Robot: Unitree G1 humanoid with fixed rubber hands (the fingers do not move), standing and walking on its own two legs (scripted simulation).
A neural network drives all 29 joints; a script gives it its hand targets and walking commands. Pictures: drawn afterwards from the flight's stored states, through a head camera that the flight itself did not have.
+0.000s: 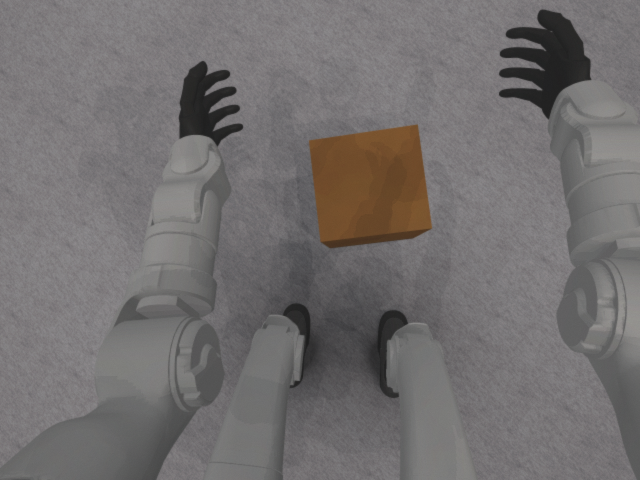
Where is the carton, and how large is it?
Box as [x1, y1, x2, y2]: [309, 124, 431, 247]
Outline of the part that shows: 417,124 309,140 321,242 329,247 336,247 411,238 431,228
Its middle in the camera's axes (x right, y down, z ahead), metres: +0.11 -0.10 +0.86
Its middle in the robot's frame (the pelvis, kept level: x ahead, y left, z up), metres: +0.50 -0.02 -0.52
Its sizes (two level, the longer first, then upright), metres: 0.210 0.200 0.250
